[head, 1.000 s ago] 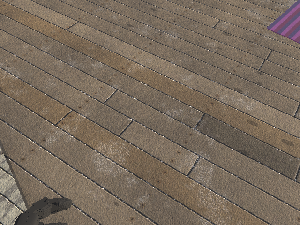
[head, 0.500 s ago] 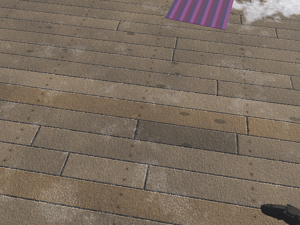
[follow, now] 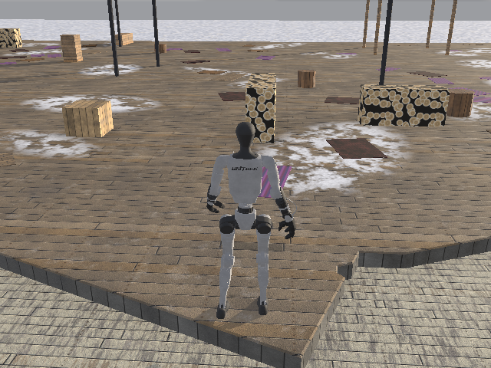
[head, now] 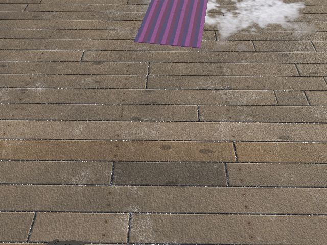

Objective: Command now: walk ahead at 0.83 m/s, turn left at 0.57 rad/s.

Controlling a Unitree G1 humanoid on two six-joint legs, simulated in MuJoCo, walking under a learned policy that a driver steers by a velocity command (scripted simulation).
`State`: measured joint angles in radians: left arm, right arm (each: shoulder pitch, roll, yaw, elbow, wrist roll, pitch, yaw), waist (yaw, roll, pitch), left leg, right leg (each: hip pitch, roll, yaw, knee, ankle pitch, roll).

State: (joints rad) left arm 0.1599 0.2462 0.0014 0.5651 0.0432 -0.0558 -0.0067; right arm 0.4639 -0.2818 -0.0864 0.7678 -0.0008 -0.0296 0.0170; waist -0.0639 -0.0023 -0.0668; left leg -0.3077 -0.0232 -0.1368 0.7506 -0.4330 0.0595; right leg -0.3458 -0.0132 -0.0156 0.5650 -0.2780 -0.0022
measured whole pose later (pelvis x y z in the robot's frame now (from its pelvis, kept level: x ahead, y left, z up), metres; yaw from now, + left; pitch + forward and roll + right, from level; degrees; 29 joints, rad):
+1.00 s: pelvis +0.74 +0.27 -0.01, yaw +31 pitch +1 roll -2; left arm 0.21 0.29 0.03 0.72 0.00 -0.10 -0.02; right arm 0.26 -0.28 -0.01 0.76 -0.01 -0.08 -0.01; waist 0.02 -0.01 0.09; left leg -0.32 -0.11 -0.12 1.41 -0.44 -0.05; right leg -0.42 0.14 -0.04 0.48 -0.07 -0.10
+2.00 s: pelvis +0.97 +0.42 +0.01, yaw +20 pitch +2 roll +0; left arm 0.39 0.28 0.06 0.75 0.05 -0.07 0.02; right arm 0.25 -0.33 -0.11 0.69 -0.04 0.04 0.08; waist 0.02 0.01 -0.07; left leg -0.76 0.07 -0.02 1.15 -0.11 -0.02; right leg 0.00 -0.08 -0.20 0.29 -0.31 0.04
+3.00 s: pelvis +1.62 +0.88 +0.00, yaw +1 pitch +2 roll +0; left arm 0.46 0.29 0.09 0.88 0.00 -0.07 -0.02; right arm -0.07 -0.23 0.06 0.57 -0.03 -0.06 0.02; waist 0.15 0.00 0.01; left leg -0.65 0.11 -0.11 0.61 0.00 -0.06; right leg 0.03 0.16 0.22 0.33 -0.36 -0.14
